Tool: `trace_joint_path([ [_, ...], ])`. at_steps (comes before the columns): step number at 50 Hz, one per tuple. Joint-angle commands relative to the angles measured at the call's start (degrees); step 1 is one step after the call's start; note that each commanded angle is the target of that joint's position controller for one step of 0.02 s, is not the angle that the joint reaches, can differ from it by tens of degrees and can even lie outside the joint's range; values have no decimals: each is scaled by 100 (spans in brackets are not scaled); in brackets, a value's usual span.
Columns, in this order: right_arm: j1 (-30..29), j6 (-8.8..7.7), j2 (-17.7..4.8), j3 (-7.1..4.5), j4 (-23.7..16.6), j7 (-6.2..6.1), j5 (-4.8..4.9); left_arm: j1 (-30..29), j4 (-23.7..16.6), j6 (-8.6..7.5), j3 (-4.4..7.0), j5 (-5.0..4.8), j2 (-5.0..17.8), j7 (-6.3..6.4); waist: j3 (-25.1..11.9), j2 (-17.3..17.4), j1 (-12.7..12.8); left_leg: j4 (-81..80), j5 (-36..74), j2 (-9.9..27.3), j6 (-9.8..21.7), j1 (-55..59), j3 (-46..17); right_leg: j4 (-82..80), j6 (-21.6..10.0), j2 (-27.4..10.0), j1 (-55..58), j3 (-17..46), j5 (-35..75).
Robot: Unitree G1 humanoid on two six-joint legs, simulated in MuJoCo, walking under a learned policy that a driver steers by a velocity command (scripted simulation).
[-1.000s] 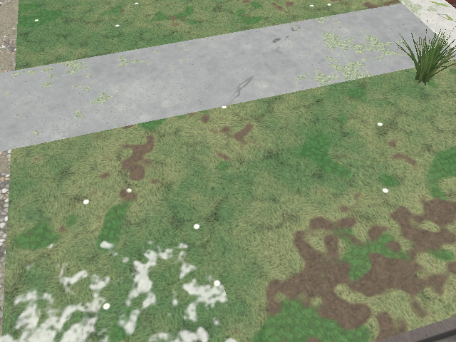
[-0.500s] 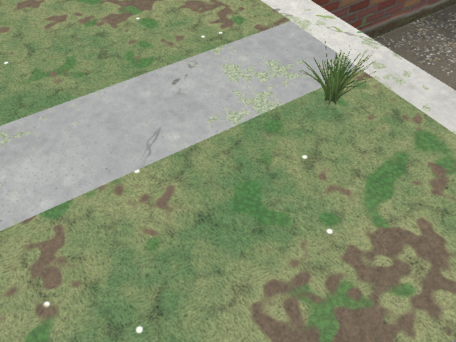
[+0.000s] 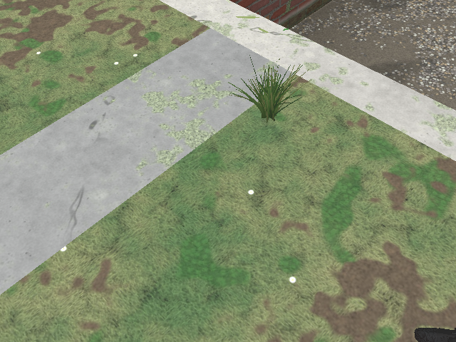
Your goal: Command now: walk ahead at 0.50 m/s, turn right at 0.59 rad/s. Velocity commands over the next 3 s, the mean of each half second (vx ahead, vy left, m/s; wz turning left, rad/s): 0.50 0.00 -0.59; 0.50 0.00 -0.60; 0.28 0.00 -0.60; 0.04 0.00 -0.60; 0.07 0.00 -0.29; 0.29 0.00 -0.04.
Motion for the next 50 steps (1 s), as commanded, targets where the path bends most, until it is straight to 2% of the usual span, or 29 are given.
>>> trace_joint_path([
  [1, -552, -70, -217, 5, -451, 58, 44, -5, -382, -54, 239, -24, 1003, 75, -121, -668, 53, -1117, 962, -437, -32, 665, 322, -576, -720, -1093, -477, 872, 963],
  [6, -738, -201, -529, -48, -646, 190, 115, 245, -321, 24, 238, -53, 971, 114, -154, -822, 75, -1804, 569, -585, 149, 943, 117, 98, -600, -1423, 200, 1619, 655],
  [8, -247, -271, -657, -107, -548, 201, 116, 117, -395, 65, 237, -29, 967, 140, -273, -1004, -225, -2005, 195, -645, 328, 1567, 207, 530, -482, -1403, 285, 1811, 985],
  [9, 354, -302, -822, -190, -403, 174, 56, 25, -472, 62, 180, -11, 814, 130, -624, -959, -524, -2092, 230, -560, 504, 2492, 205, 1152, -316, -1116, 110, 1662, 1345],
  [10, 1267, -314, -1128, -273, -304, 133, -44, -39, -610, 42, 61, 68, 519, 100, -1405, -468, -922, -1919, 2, 316, 860, 4002, -594, 2676, -97, -759, -607, 1211, 810],
  [11, 1901, -230, -1572, -389, -108, 137, -108, 808, -760, -18, -39, -96, 160, 97, -2212, 1546, -592, -2408, -1150, 1663, 1794, 5988, -3257, 4602, 314, 52, -2687, 480, -1874],
  [12, 1811, -198, -1069, -272, -170, 168, 41, 872, -649, -28, 24, -163, 717, 109, -1997, 1386, -646, -2746, -2381, 1839, 1788, 5952, -4059, 5486, 364, -389, -3502, 619, -2233],
  [13, 1517, -152, -660, -162, -276, 143, 72, 293, -703, 2, 119, -137, 1085, 104, -1214, 737, -792, -2841, -2426, 1592, 1521, 5239, -3153, 5725, 395, -618, -3735, 547, -1704],
  [14, 1210, -96, -560, -110, -320, 130, 22, -67, -783, 35, 129, -76, 1073, 112, -748, 278, -711, -2912, -1776, 1352, 1346, 4459, -2343, 5648, 422, -837, -3561, 324, -1268],
  [15, 1012, -62, -456, -74, -283, 126, -13, -286, -867, 38, 144, -7, 999, 97, -391, 200, -602, -3052, -1140, 1130, 1299, 3817, -1791, 5360, 423, -999, -3410, 296, -982],
  [16, 934, -67, -385, -37, -258, 115, -55, -252, -899, 64, 158, -29, 899, 62, -291, 344, -452, -3183, -746, 967, 1236, 3434, -1347, 5168, 401, -1160, -3144, 291, -814],
  [18, 938, -104, -391, -52, -181, 120, -8, -189, -947, 138, 125, -94, 669, 24, -223, 468, -370, -3452, -380, 843, 1274, 3153, -765, 4883, 413, -1281, -2986, 145, -709],
  [20, 1002, -145, -561, -108, -102, 113, 21, -375, -1090, 189, 96, -65, 571, 19, -149, 335, -361, -3625, 69, 918, 1386, 3138, -397, 4552, 474, -1354, -3186, 114, -450],
  [24, 1070, -96, -762, -168, -30, 76, 16, -752, -1242, 176, 52, -56, 514, -59, -120, 204, -436, -3699, 774, 849, 1324, 3376, 449, 3532, 544, -1367, -3306, -19, 602],
  [27, 1238, -25, -871, -180, 31, 43, 44, -1335, -1394, 125, -9, -39, 414, -175, 54, 162, -669, -3670, 883, 751, 1170, 3482, 1008, 2596, 490, -1261, -3068, -358, 1258],
  [31, 1542, 109, -1077, -229, 145, 39, 142, -1868, -1660, 130, -27, -60, 432, -307, 281, 185, -802, -3476, 1235, 973, 1061, 4043, 1304, 1918, 317, -1109, -2998, -699, 905],
  [34, 1481, 224, -1335, -301, 123, -5, 232, -1479, -1691, 168, 124, -18, 730, -340, -76, 447, -397, -2415, 3806, 1019, 903, 4364, 1617, 1728, -23, -618, -2096, -1123, 11],
  [35, 1411, 273, -1374, -308, 101, -28, 255, -788, -1527, 183, 252, -26, 937, -324, -444, 435, 27, -1467, 4455, 916, 810, 4240, 1764, 1479, -202, -355, -1201, -1253, 38],
  [36, 1404, 279, -1233, -246, 72, -55, 237, 233, -1242, 215, 450, -37, 1282, -243, -956, 250, 540, -117, 4006, 701, 599, 3459, 1888, 1157, -438, -211, 391, -1108, 429],
  [37, 1641, 227, -581, -34, -83, -26, -81, 764, -1108, 265, 558, -75, 1799, -113, -1405, -1050, 418, 1813, -236, 274, 349, 1626, 1836, 1286, -834, -1489, 2091, 794, 921],
  [38, 1819, 10, -320, 117, -449, 55, -12, 507, -1345, 154, 527, -59, 2109, -167, -2347, -1821, -7, 3432, -3103, -804, 151, -321, 646, 214, -2028, -2586, 3406, 4156, -590],
  [39, 1014, -165, -913, -16, -541, 125, 231, 601, -1329, 78, 380, -22, 1556, -220, -2077, -855, 442, 3629, -2634, -504, 250, -981, -3, -222, -1672, -2482, 3230, 3847, -773],
  [40, 747, -243, -922, -7, -655, 150, 315, 402, -1265, 15, 307, -8, 1351, -220, -1317, -762, 331, 3279, -2114, -306, 364, -1145, 83, -230, -1456, -2288, 2526, 3031, -409],
  [41, 790, -254, -842, 11, -565, 103, 193, 3, -1309, -13, 245, -16, 1196, -213, -896, -215, 24, 2789, -1692, -63, 344, -762, 61, -230, -1263, -2031, 1605, 2407, 167],
  [42, 863, -213, -892, -29, -516, 74, 63, -347, -1375, -13, 188, 10, 1034, -190, -666, -254, -204, 2333, -1474, 80, 283, -333, 50, -299, -1167, -1827, 890, 1944, 721],
  [43, 983, -136, -905, -51, -506, 90, 41, -524, -1454, -13, 155, 73, 983, -161, -582, -409, -371, 2169, -1328, 149, 234, 15, 33, -429, -1147, -1705, 425, 1749, 1006],
  [45, 1028, -18, -773, -37, -516, 89, -10, -562, -1423, -44, 161, 59, 1020, -104, -508, -397, -470, 1742, -1171, 111, 69, 229, 144, -573, -1198, -1590, -67, 1473, 1486],
  [47, 732, 40, -617, 14, -621, 72, -56, -412, -1342, -48, 191, 47, 1132, -19, -366, -371, -413, 1134, -696, 11, -88, 185, 227, -629, -1169, -1446, -363, 1172, 1668],
  [50, 65, 28, -426, 104, -783, 105, -37, -174, -1221, -7, 205, 5, 1176, 56, -214, -510, -147, -244, 451, -234, -153, 402, 259, -550, -898, -1153, -543, 880, 1204],
])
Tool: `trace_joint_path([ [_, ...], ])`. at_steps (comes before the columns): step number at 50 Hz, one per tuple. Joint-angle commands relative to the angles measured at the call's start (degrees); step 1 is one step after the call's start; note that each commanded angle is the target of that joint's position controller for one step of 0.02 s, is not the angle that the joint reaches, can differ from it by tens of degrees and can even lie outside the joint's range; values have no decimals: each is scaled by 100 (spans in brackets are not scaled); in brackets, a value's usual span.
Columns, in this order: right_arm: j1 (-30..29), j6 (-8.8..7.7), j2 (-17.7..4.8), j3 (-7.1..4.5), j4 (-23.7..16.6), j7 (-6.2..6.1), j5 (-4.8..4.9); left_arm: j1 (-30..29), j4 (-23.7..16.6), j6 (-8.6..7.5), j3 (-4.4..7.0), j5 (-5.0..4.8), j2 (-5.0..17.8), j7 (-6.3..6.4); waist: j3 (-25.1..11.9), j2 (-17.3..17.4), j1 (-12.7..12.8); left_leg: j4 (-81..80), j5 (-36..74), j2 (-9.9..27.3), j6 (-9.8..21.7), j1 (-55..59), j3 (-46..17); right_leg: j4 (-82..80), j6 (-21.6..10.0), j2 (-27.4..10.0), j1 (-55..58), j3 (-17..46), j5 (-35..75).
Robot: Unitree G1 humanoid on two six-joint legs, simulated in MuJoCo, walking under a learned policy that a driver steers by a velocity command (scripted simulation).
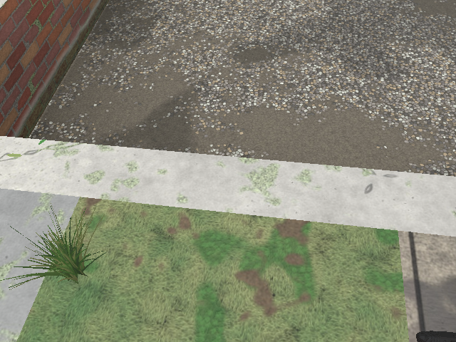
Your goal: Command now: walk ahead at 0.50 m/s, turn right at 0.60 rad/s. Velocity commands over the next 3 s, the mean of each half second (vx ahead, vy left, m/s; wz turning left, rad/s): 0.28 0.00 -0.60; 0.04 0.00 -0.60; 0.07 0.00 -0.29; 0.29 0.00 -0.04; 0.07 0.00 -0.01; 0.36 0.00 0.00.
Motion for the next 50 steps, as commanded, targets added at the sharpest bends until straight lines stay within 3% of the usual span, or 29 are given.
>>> trace_joint_path([
  [1, -429, -52, -233, -21, -400, 35, 17, -183, -391, -77, 285, -41, 1018, 104, -227, -584, -27, -1195, 1081, -334, -83, 627, 186, -645, -851, -1103, -401, 921, 962],
  [4, -801, -111, -335, -40, -543, 110, 110, 108, -245, -45, 302, -80, 1059, 111, -181, -673, 132, -1818, 1308, -523, -18, 930, 116, -416, -750, -1229, -255, 1238, 551],
  [6, -767, -149, -512, -120, -585, 135, 68, 164, -187, 24, 297, -81, 1008, 142, -179, -780, 66, -2168, 1022, -646, 108, 1043, 53, 106, -602, -1268, 94, 1518, 996],
  [8, -391, -192, -614, -200, -527, 134, 32, 41, -231, 110, 306, -64, 980, 185, -359, -985, -137, -2380, 729, -748, 300, 1490, 108, 736, -385, -1197, 330, 1745, 1557],
  [9, -14, -217, -658, -242, -454, 107, -20, -118, -310, 131, 272, -75, 867, 193, -560, -955, -376, -2681, 1178, -689, 435, 2106, 208, 1243, -178, -933, 239, 1639, 1758],
  [10, 549, -238, -948, -313, -449, 71, -131, -166, -470, 117, 174, -4, 574, 193, -1248, -584, -593, -2398, 2457, 90, 782, 3401, -347, 2446, 103, -583, -276, 1339, 1139],
  [11, 1033, -159, -1234, -356, -430, 31, -225, 751, -457, 105, 60, 72, 191, 196, -2135, 966, -324, -2095, 4367, 1682, 1661, 5346, -2032, 4330, 543, 133, -1819, 704, -2653],
  [12, 1243, -45, -1170, -373, -322, 84, -26, 1259, -443, 73, 105, -53, 694, 166, -2722, 1698, -255, -2423, 3104, 2269, 2188, 5778, -3593, 5505, 702, -74, -2641, 665, -3065],
  [13, 953, 35, -733, -267, -511, 46, -4, 771, -369, 147, 226, -124, 1083, 179, -2086, 908, -429, -2630, 2315, 1898, 1966, 5256, -2915, 5949, 864, -358, -2959, 661, -2555],
  [14, 666, 121, -483, -180, -560, -3, -22, 184, -480, 239, 266, -99, 1198, 203, -1497, 474, -490, -2711, 2106, 1587, 1724, 4565, -2008, 5877, 938, -513, -3038, 363, -2141],
  [15, 423, 180, -376, -123, -568, -24, -36, -94, -531, 339, 291, -66, 1174, 229, -1076, 295, -423, -2807, 2258, 1294, 1641, 3875, -1418, 5702, 992, -673, -2899, 250, -1938],
  [17, 170, 225, -450, -142, -475, -54, -78, -51, -579, 488, 256, -87, 862, 236, -641, 527, -161, -3177, 2053, 916, 1522, 2790, -633, 5050, 962, -865, -2294, 15, -1705],
  [19, 119, 216, -580, -203, -391, -74, -86, -101, -630, 524, 182, -68, 587, 248, -636, 671, -150, -3393, 2354, 925, 1654, 2667, -263, 4473, 974, -870, -2112, -197, -1531],
  [23, -14, 321, -775, -286, -314, -138, 7, -450, -737, 542, 155, -14, 585, 167, -982, 521, -217, -3520, 2127, 1190, 1749, 2875, 140, 3472, 902, -1036, -1740, -274, -728],
  [29, 12, 460, -996, -359, -164, -84, 149, -952, -957, 619, 224, -14, 724, -25, -671, 620, -341, -3427, 811, 1302, 1460, 2926, 545, 2063, 586, -935, -1115, -639, -581],
  [31, -8, 504, -1007, -368, -98, -80, 244, -789, -912, 610, 269, -4, 717, -67, -663, 546, -191, -2980, 606, 1215, 1176, 2941, 746, 1095, 378, -763, -594, -838, -154],
  [32, 201, 522, -855, -334, 4, -68, 245, -616, -841, 600, 339, 17, 850, -34, -693, 351, -162, -2532, 335, 1020, 897, 2709, 941, 647, 210, -654, -71, -757, 227],
  [33, 439, 534, -567, -257, 58, -34, 115, -339, -820, 577, 485, 20, 1323, 53, -746, -701, -171, -1275, -502, 501, 403, 1933, 1451, 113, -137, -1339, 733, 324, 1755],
  [34, 303, 521, -355, -145, -301, -27, -127, -399, -995, 554, 562, 93, 1913, 137, -688, -2186, -311, 414, -2874, -376, -145, 143, 1526, 78, -1226, -2654, 1312, 2360, 2981],
  [35, -168, 492, -625, -239, -354, -67, -42, -218, -977, 423, 502, 210, 1659, 85, -1059, -1452, 156, 1412, -3041, -501, -134, -73, 485, -15, -1650, -2774, 1057, 2482, 2869],
  [36, -236, 508, -681, -269, -378, -67, 92, -391, -921, 316, 429, 204, 1506, 55, -945, -1143, 23, 1650, -2597, -411, -33, -141, 263, -21, -1411, -2488, 938, 1971, 2633],
  [37, -107, 523, -666, -289, -287, -102, 100, -694, -914, 268, 398, 106, 1356, 67, -844, -902, -151, 1534, -2124, -331, 16, -134, 175, 26, -1074, -2177, 799, 1600, 2297],
  [38, -77, 539, -720, -314, -245, -145, 39, -947, -950, 281, 340, 19, 1202, 94, -796, -857, -230, 1373, -1806, -299, 6, -95, 130, 46, -873, -2024, 672, 1433, 2179],
  [39, -15, 552, -724, -326, -231, -151, 4, -1121, -991, 307, 301, 17, 1157, 126, -817, -929, -329, 1408, -1571, -367, -37, 195, 168, 58, -831, -1897, 395, 1288, 2391],
  [41, 117, 551, -614, -306, -216, -126, 29, -1178, -1017, 339, 279, 75, 1131, 165, -957, -921, -397, 1231, -1280, -515, -104, 492, 203, 64, -848, -1750, 264, 1209, 2435],
  [45, -99, 546, -383, -209, -330, -97, 52, -1064, -966, 383, 322, 42, 1208, 206, -915, -976, -244, 9, -1168, -644, -146, 798, 111, 163, -840, -1641, 274, 1448, 1849],
  [50, -91, 491, -438, -233, -433, -5, 104, -1123, -974, 449, 345, 22, 1248, 127, -852, -1122, -153, -964, -1341, -831, -29, 1410, 34, 294, -834, -1587, 57, 2117, 1474],
])
Over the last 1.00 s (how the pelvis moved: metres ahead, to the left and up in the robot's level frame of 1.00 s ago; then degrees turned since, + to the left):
0.51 -0.12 0.00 -36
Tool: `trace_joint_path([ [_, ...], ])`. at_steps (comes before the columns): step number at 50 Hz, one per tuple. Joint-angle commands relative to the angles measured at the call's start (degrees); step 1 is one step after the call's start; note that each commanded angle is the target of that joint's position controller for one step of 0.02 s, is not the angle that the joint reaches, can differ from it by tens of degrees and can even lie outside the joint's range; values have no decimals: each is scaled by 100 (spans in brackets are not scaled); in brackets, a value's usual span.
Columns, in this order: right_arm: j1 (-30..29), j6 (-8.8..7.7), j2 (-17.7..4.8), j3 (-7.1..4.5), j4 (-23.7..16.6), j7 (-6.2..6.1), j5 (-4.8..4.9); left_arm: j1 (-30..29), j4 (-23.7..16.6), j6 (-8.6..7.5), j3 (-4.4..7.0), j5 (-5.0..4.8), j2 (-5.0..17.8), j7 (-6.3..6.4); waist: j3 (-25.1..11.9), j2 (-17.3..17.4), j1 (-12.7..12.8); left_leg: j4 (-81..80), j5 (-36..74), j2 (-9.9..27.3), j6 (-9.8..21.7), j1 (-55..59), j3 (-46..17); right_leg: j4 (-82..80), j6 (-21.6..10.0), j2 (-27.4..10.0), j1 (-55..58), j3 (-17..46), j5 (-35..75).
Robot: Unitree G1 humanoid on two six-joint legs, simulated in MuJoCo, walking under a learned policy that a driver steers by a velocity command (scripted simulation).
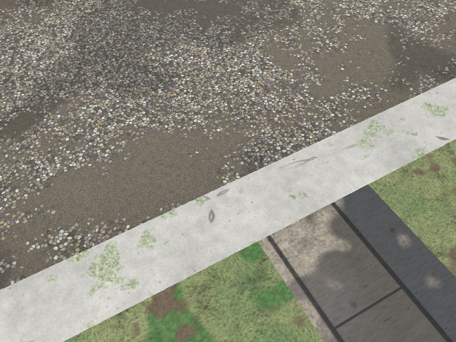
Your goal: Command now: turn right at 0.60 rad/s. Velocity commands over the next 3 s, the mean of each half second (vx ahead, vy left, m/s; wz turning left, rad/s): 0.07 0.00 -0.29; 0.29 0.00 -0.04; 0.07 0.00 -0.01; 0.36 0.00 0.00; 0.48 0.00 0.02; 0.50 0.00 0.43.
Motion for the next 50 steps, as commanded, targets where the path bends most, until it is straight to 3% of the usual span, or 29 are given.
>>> trace_joint_path([
  [1, -59, -126, -505, -145, -468, 51, 33, -161, -408, -38, 305, -33, 1007, -22, -862, -1016, 5, -597, -73, -112, 91, 180, -22, -543, -1099, -1382, 926, 1886, 1574],
  [4, 472, -192, -527, -191, -345, 103, -20, -335, -428, 0, 243, -107, 834, 19, -939, -911, -296, -2188, 1252, 60, 362, 1280, 59, -128, -641, -1029, 601, 1778, 1136],
  [5, 567, -181, -860, -258, -387, 77, -124, -67, -406, -9, 165, -39, 547, 39, -1053, -146, -152, -2436, 1860, 1009, 701, 1897, -754, 632, -271, -608, 31, 1278, -35],
  [6, 413, -134, -1288, -333, -382, 59, -233, 154, -455, -62, 165, -45, 502, 46, -708, 1411, 141, -2667, 2952, 2047, 1641, 1948, -2051, 1568, 108, 369, -1053, 166, -2009],
  [7, 344, -177, -979, -269, -499, 36, -262, 55, -386, -127, 299, 49, 959, 70, -692, 1300, -73, -2777, 2966, 2527, 2258, 1613, -2602, 2941, 391, 126, -1156, 188, -2610],
  [8, 147, -193, -791, -205, -558, -4, -204, 64, -269, -124, 396, -13, 1159, 62, -564, 856, -24, -2721, 2813, 2252, 2149, 1511, -2150, 3616, 464, 57, -1204, 262, -2291],
  [9, -68, -187, -681, -174, -575, -29, -124, 145, -126, -77, 394, -34, 1037, 76, -455, 630, 82, -2626, 2615, 1868, 1854, 1490, -1639, 3829, 555, 32, -1226, 249, -1984],
  [11, -94, -178, -521, -100, -552, -58, -10, 156, -40, -4, 302, -24, 690, 91, -388, 617, 35, -2525, 2865, 1545, 1666, 1619, -1125, 3847, 705, 22, -1249, 241, -1589],
  [13, 21, -132, -438, -68, -491, -68, -37, 34, -63, -12, 185, -47, 391, 68, -482, 737, -26, -2479, 3019, 1297, 1610, 1779, -706, 3043, 781, -72, -974, -58, -1420],
  [16, 256, -56, -535, -89, -389, -56, -26, -190, -94, -41, 6, -16, 68, 13, -740, 1065, -240, -2472, 2519, 1205, 1573, 1852, -526, 1297, 775, -372, -70, -563, -1454],
  [20, 660, -21, -792, -107, -282, -12, 128, 186, 170, -104, 73, -58, 330, -65, -376, 957, -158, -2669, -256, 1133, 1390, 968, -779, -736, 325, -124, 1250, -1070, -413],
  [21, 653, -78, -654, -49, -279, 10, 95, 395, 197, -149, 83, -49, 440, -50, -437, 760, -55, -2474, -485, 1054, 1157, 499, -724, -678, 102, -401, 1827, -702, -453],
  [22, 404, -163, -278, 80, -397, 60, -15, 931, 301, -192, 118, -22, 659, -13, -615, 9, 136, -1419, -544, 693, 823, -191, -257, -838, -221, -1201, 2476, 301, -534],
  [23, 147, -278, -104, 124, -677, 59, 45, 1231, 510, -229, 296, 43, 1232, -77, -456, -1584, 180, -418, -665, -61, 474, -988, 803, -1339, -898, -1942, 2181, 1647, -1990],
  [24, -386, -353, -565, 6, -782, 23, 109, 1278, 443, -344, 245, 82, 1026, -108, 143, -1385, 568, 470, -1121, 147, 407, -1593, 451, -1930, -1327, -2290, 1947, 2422, -2416],
  [25, -369, -393, -729, -96, -800, 37, 199, 1265, 516, -451, 161, 123, 807, -82, 390, -1247, 452, 1099, -1012, 320, 472, -2050, 234, -2009, -1382, -2370, 1966, 2473, -2445],
  [27, -47, -455, -588, -93, -660, 94, 155, 1113, 556, -583, 96, -23, 615, -46, 438, -1011, 276, 1302, -339, 547, 546, -2438, 118, -2038, -1217, -2145, 2264, 1985, -2031],
  [32, -272, -568, -98, 74, -615, 296, 84, 1013, 581, -581, 95, -53, 597, -48, 149, -860, 279, -243, 1112, 387, 393, -950, 545, -2060, -848, -1488, 1516, 377, -117],
  [36, -358, -539, -309, 51, -677, 316, 166, 1199, 697, -591, 170, -136, 822, -100, 268, -849, 242, -951, 1331, 308, 485, -115, 522, -2056, -849, -1788, 1130, 408, -239],
  [38, 13, -545, -446, -22, -564, 289, 106, 1079, 749, -543, 168, -111, 830, -90, 232, -738, -53, -1338, 1542, 188, 623, 466, 583, -1598, -646, -1746, 1135, 279, 565],
  [39, 488, -534, -591, -111, -416, 234, 49, 1079, 763, -523, 133, -91, 739, -80, -80, -648, -283, -1476, 1645, 25, 706, 1161, 679, -924, -483, -1514, 1115, 68, 1626],
  [40, 1049, -537, -787, -193, -307, 180, 10, 1163, 790, -517, 74, -50, 568, -60, -541, -451, -549, -1563, 2123, 218, 840, 2054, 507, 107, -227, -1194, 881, -275, 2087],
  [41, 1623, -547, -1369, -283, -327, 142, -93, 1444, 599, -509, -81, 150, 144, -14, -1509, 805, -554, -1590, 3414, 1583, 1321, 3493, -1056, 1921, 227, -630, -73, -604, 266],
  [42, 1823, -505, -1479, -290, -201, 206, -61, 1977, 659, -536, -101, 30, 48, 34, -2080, 2046, -387, -2472, 3025, 2389, 2098, 4011, -3085, 3421, 521, -21, -1058, -389, -2411],
  [43, 1452, -491, -1069, -177, -263, 231, 33, 1794, 787, -511, 53, -86, 626, 46, -1536, 1196, -399, -2624, 2419, 2274, 2026, 3439, -2873, 4128, 527, -303, -1401, -51, -2340],
  [44, 1088, -484, -836, -98, -282, 236, 40, 1426, 759, -465, 94, -125, 718, 45, -999, 757, -333, -2605, 2470, 2094, 1879, 2829, -2141, 4273, 478, -524, -1556, -221, -1999],
  [45, 780, -479, -654, -30, -287, 247, 11, 1213, 767, -413, 85, -71, 621, 73, -718, 346, -213, -2661, 2841, 1836, 1755, 2303, -1606, 4089, 466, -724, -1436, -332, -1667],
  [48, 256, -538, -210, 113, -213, 235, -162, 1280, 910, -271, 80, -3, 269, 138, -613, 512, 139, -2891, 3836, 1313, 1620, 1254, -543, 3200, 497, -974, -389, -366, -916],
  [50, 156, -583, -229, 108, -120, 185, -190, 1268, 938, -237, 46, 22, 133, 168, -672, 548, 210, -2931, 4197, 1254, 1711, 1141, -266, 2484, 573, -992, -77, -403, -742],
])
Over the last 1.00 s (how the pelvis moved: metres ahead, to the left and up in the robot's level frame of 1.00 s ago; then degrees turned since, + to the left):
0.22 0.00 -0.01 -35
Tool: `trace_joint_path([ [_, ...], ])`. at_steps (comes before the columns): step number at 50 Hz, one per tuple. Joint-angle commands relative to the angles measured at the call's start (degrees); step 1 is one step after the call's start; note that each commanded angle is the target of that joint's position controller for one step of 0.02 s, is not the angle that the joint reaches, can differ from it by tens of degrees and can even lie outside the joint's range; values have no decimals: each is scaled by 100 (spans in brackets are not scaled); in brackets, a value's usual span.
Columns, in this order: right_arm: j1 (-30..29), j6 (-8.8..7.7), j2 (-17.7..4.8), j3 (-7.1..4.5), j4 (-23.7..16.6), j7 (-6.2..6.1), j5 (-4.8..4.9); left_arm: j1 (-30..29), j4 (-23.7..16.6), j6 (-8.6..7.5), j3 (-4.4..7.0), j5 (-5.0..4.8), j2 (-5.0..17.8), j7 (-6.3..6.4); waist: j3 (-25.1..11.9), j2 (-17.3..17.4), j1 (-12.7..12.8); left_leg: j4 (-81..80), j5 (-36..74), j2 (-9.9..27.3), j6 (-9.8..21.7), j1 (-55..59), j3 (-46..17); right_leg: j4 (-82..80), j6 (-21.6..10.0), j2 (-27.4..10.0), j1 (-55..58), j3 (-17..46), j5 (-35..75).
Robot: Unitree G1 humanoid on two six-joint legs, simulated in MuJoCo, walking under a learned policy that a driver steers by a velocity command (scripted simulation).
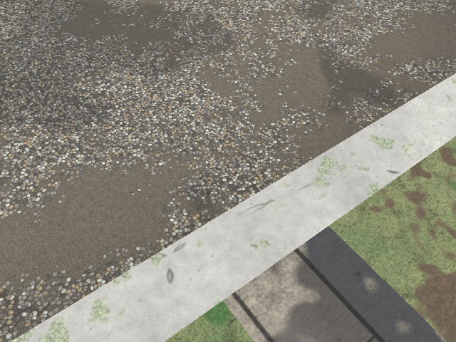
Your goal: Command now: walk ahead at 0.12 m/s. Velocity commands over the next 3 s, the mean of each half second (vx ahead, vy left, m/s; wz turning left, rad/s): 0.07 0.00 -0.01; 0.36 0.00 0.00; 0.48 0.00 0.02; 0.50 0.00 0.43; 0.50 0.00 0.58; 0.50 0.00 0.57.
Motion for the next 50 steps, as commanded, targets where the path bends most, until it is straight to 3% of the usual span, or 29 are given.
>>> trace_joint_path([
  [1, -484, -114, -622, -137, -275, -80, -43, 518, -127, 37, 52, 44, 160, 64, -688, 812, 272, -854, 2898, 1347, 878, 194, -889, -912, 72, -275, 618, 178, 396],
  [5, -314, 68, -838, -200, -87, -160, 36, 50, -180, 93, 46, 17, 272, 52, -615, 743, 30, -1003, 1410, 1432, 915, 240, -1053, -1915, 85, -258, 944, 111, 838],
  [7, -378, 143, -758, -163, -32, -165, 69, -127, -188, 112, 56, 21, 295, 52, -372, 621, 34, -1056, 264, 1400, 859, 99, -1184, -2406, 23, -235, 1119, 83, 981],
  [9, -336, 172, -541, -79, 72, -158, 110, -157, -164, 70, 41, 121, 272, 55, -210, 413, 162, -886, -387, 1129, 517, -125, -1108, -3360, -96, -246, 1665, 119, 1801],
  [10, -118, 158, -439, -46, 156, -150, 56, -174, -194, 35, 62, 149, 440, 72, -239, 215, 92, -686, -558, 905, 261, -154, -990, -3577, -167, -476, 1924, 389, 2460],
  [11, 253, 134, -484, -72, 189, -123, 2, -243, -182, 23, 138, 90, 800, 94, -319, -333, -250, -543, -742, 505, 53, -242, -727, -3319, -305, -608, 2071, 475, 2787],
  [12, 282, 146, -484, -76, 224, -133, 25, -331, -68, 33, 155, 23, 699, 64, -381, -631, -248, -490, -662, 318, -53, -5, -471, -3224, -380, -431, 1815, 367, 2060],
  [13, 22, 173, -550, -81, 224, -146, 67, -379, -61, 38, 95, 44, 399, 29, -336, -428, -67, -395, -393, 353, -70, 172, -454, -3272, -309, -298, 1658, 304, 1927],
  [14, -100, 184, -468, -62, 208, -156, 99, -344, 17, 53, 56, 77, 273, 19, -435, -350, -51, -305, -14, 405, -57, 266, -451, -3313, -248, -291, 1695, 312, 2154],
  [17, -24, 252, -519, -87, 322, -163, 100, -303, 169, 22, 59, 40, 318, 15, -531, -145, -65, -162, 864, 446, -54, 506, -443, -3221, -237, -237, 1808, 254, 2644],
  [21, -22, 294, -525, -106, 495, -194, 138, -335, 385, 44, 64, 24, 348, 41, -494, 82, -67, -119, 1236, 485, -61, 693, -451, -3250, -257, -198, 1808, 223, 2738],
  [22, 52, 311, -489, -102, 578, -209, 142, -255, 480, 59, 55, 22, 304, 50, -585, 141, -60, -152, 804, 438, -52, 751, -399, -3274, -260, -134, 1856, 146, 2313],
  [24, 68, 357, -578, -149, 669, -246, 194, -264, 595, 93, 70, -11, 294, 68, -330, 348, -76, -271, -845, 414, 110, 591, -484, -3068, -310, 137, 1542, -129, 811],
  [25, 115, 366, -695, -193, 691, -267, 226, -334, 597, 80, 69, -17, 257, 69, -67, 552, -121, -480, -1929, 591, 284, 509, -798, -2855, -335, 267, 1123, -266, 80],
  [27, 377, 324, -972, -267, 750, -302, 267, -704, 461, -54, 35, -49, 160, 57, 524, 1012, -288, -1204, -3160, 1535, 795, 696, -2100, -2237, -387, 274, -23, -450, -86],
  [28, 497, 266, -1082, -309, 790, -314, 283, -911, 378, -152, 19, -77, 126, 26, 759, 1093, -356, -1400, -3207, 1906, 1017, 778, -2587, -2025, -456, 147, -407, -381, -91],
  [30, 650, 123, -1085, -332, 848, -313, 248, -1021, 350, -329, 48, -104, 172, -75, 784, 1075, -381, -1455, -2519, 2232, 1217, 1190, -2854, -1499, -595, -112, -948, -144, -458],
  [33, 458, 72, -1057, -343, 792, -273, 334, -891, 488, -470, 76, -163, 183, -221, 537, 847, -221, -1337, -1472, 1977, 979, 1390, -2091, -2185, -682, -211, -500, -255, -129],
  [35, 40, 143, -1102, -362, 731, -240, 393, -12, 945, -478, 138, -114, 135, -264, 149, 737, 288, -788, -467, 1388, 648, 376, -1134, -3053, -605, 258, 1545, -778, 1190],
  [36, -8, 151, -934, -316, 710, -224, 353, 740, 1231, -441, 253, -97, 303, -250, -191, 645, 584, -67, 417, 1072, 427, -175, -752, -2975, -621, 390, 2660, -701, 1406],
  [37, -182, 132, -532, -184, 596, -204, 268, 1514, 1370, -410, 390, -90, 741, -190, -502, -304, 892, 1714, 302, 514, -24, -832, -72, -3665, -988, -556, 3359, 672, 792],
  [38, -41, 39, -191, -96, 396, -230, 275, 1931, 1420, -428, 445, -56, 1202, -228, -793, -1634, 821, 3472, -2084, -251, -326, -2014, -150, -4626, -1840, -1784, 3986, 3231, 274],
  [39, -39, -53, -526, -185, 418, -232, 402, 1458, 1307, -487, 269, -21, 682, -255, -459, -909, 644, 4382, -2493, 4, -240, -2572, -875, -4660, -1952, -1906, 3732, 3350, -160],
  [40, -23, -125, -629, -206, 421, -185, 500, 1011, 1166, -524, 183, -23, 425, -257, -53, -711, 466, 4628, -2058, 271, -89, -2869, -952, -4616, -1767, -1730, 3479, 2719, -125],
  [42, -135, -174, -690, -251, 431, -162, 450, 527, 1021, -557, 79, -18, 243, -302, 218, -282, 274, 4143, -1049, 684, 27, -2781, -836, -4834, -1453, -1384, 3036, 1813, 406],
  [43, -175, -153, -682, -273, 434, -145, 411, 478, 1014, -555, 34, 16, 182, -296, 248, -265, 191, 3907, -750, 796, -5, -2525, -766, -4908, -1344, -1208, 2805, 1439, 889],
  [45, -198, -95, -466, -240, 431, -101, 335, 691, 1101, -553, 22, 26, 239, -265, 202, -238, 153, 3541, -407, 799, -151, -2389, -556, -5002, -1369, -1101, 2733, 1020, 1759],
  [47, -581, -44, -341, -226, 277, -121, 255, 824, 1169, -556, 22, 43, 359, -194, 340, -171, 201, 2820, -30, 770, -297, -2524, -412, -5036, -1408, -1063, 2667, 734, 2583],
  [50, -1132, -19, -118, -156, 81, -91, 245, 917, 1265, -511, -3, 48, 374, -101, 411, -289, 300, 1597, 845, 614, -350, -2107, -213, -5053, -1275, -831, 2338, 205, 2904],
])
Over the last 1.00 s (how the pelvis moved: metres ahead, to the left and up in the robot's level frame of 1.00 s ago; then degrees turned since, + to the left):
0.17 0.05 0.00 -8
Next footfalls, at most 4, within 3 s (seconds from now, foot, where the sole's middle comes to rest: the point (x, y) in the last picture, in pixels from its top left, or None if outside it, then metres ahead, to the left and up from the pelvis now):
0.20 right None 0.12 -0.16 -0.78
0.72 right None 0.20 -0.17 -0.78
1.22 left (207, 314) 0.55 0.06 -0.78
1.70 right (264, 262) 0.72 -0.12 -0.78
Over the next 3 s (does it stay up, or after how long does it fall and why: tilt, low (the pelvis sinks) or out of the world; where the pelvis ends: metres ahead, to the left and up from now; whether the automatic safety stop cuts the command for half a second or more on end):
stays up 0.62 -0.05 -0.02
